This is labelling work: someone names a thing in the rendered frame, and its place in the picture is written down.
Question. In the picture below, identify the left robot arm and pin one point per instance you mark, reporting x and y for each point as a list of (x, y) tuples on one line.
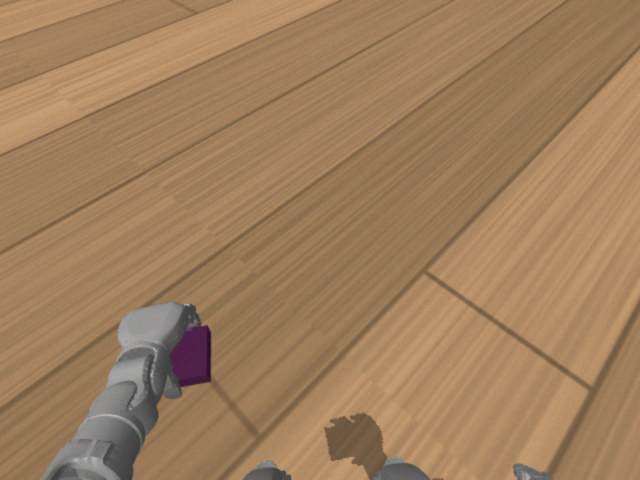
[(112, 434)]

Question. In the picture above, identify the left robot hand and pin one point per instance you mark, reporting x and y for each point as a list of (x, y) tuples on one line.
[(164, 324)]

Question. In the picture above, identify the small box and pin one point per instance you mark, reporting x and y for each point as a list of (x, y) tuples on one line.
[(191, 358)]

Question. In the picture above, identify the right robot hand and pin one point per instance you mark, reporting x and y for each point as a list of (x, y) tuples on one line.
[(523, 472)]

